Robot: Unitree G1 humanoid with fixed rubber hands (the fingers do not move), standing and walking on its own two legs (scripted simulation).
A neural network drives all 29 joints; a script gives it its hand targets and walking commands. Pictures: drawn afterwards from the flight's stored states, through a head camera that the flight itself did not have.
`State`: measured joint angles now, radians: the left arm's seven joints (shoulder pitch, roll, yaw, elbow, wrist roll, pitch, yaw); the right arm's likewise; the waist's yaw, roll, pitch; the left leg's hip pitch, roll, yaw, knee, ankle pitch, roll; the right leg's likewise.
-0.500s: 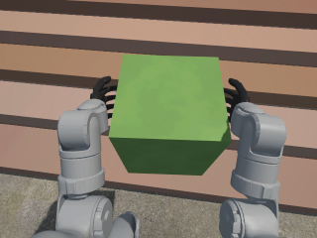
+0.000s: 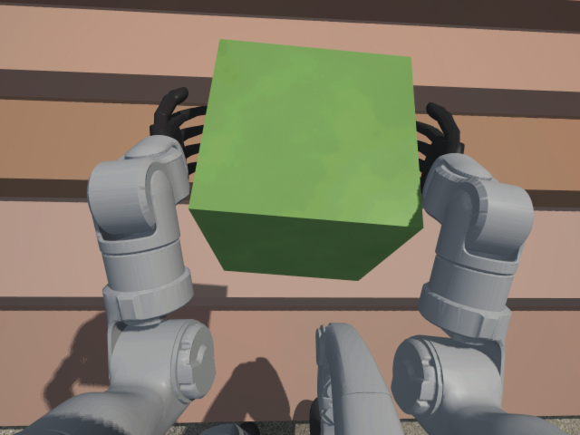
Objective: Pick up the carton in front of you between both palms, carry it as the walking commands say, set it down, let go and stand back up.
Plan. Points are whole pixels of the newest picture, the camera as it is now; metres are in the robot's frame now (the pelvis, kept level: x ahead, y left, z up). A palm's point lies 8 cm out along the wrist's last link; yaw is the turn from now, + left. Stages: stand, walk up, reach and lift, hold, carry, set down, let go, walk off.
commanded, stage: carry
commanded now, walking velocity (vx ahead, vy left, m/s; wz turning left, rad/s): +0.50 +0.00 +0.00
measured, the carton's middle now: (301, 182) +0.41 -0.03 +0.06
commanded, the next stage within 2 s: none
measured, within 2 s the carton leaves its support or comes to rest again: neither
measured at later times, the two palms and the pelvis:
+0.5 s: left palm out of the picture +0.70 +0.16 +0.31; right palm out of the picture +0.74 -0.13 +0.30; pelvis +0.34 -0.04 +0.11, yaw +1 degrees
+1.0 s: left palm out of the picture +1.03 +0.10 +0.40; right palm out of the picture +1.00 -0.20 +0.41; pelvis +0.62 -0.02 +0.22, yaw +0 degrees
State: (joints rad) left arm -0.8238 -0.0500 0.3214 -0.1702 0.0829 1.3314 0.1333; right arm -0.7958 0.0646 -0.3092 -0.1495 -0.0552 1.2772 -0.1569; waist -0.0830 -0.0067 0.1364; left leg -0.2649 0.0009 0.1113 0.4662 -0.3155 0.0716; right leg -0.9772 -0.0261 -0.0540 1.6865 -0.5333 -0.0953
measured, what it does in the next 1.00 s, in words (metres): climbs: right foot 0.11 m higher, then left foot 0.11 m higher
